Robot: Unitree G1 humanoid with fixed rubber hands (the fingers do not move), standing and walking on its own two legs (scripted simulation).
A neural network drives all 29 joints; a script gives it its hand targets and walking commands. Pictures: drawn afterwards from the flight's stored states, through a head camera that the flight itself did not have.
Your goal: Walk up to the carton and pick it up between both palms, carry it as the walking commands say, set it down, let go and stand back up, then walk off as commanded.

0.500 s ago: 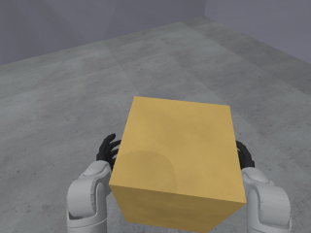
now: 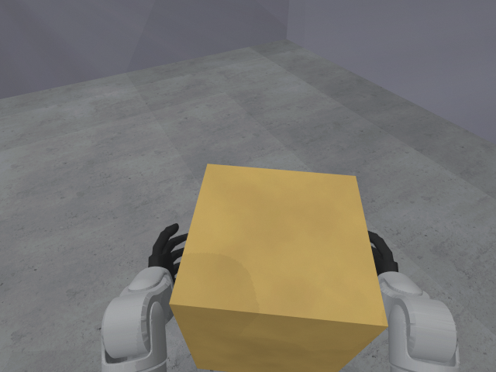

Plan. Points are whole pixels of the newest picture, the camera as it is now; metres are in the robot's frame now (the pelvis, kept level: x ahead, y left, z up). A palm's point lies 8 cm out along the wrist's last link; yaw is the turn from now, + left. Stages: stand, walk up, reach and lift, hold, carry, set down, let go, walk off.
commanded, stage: carry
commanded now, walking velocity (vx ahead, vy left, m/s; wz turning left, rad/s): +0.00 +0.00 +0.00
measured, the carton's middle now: (270, 279) +0.28 +0.01 +0.03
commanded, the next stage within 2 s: none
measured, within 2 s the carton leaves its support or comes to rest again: neither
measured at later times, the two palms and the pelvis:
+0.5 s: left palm (208, 312) +0.19 +0.09 +0.10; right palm (462, 334) +0.18 -0.23 +0.09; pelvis -0.07 -0.06 +0.01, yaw -1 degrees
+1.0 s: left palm (208, 369) +0.13 +0.08 +0.07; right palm out of the picture +0.08 -0.23 +0.07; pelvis -0.14 -0.04 -0.01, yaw -7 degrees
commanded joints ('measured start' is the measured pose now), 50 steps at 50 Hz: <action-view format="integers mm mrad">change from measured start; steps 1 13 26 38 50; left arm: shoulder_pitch -539 -559 -570 -549 -619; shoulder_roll -796 -831 -798 -820 -889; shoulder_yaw -778 -694 -721 -702 -740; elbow -39 8 17 79 -6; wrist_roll -368 -323 -324 -309 -322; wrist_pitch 7 -9 -3 9 -22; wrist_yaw -234 -229 -238 -231 -221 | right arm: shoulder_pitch -490 -644 -583 -587 -610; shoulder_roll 773 853 831 796 816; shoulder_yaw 699 767 726 708 711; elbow -74 -102 -40 3 -117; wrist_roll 322 404 355 345 384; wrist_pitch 15 17 22 29 3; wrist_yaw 249 260 250 252 254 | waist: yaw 0 -8 -14 16 -31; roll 135 -73 -71 167 257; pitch -192 -266 -198 -228 -111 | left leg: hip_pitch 110 90 120 -306 -142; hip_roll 206 -5 -72 95 352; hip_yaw -86 -61 0 -176 -594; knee -91 -30 -32 -170 -430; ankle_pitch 283 -89 -183 -393 -434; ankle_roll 68 -1 69 56 270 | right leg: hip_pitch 77 211 119 400 -8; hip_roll -66 -256 -189 -96 -69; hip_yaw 52 281 166 64 62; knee -271 -512 -680 -211 188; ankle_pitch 73 111 -252 -67 -21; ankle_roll -29 -72 38 -12 39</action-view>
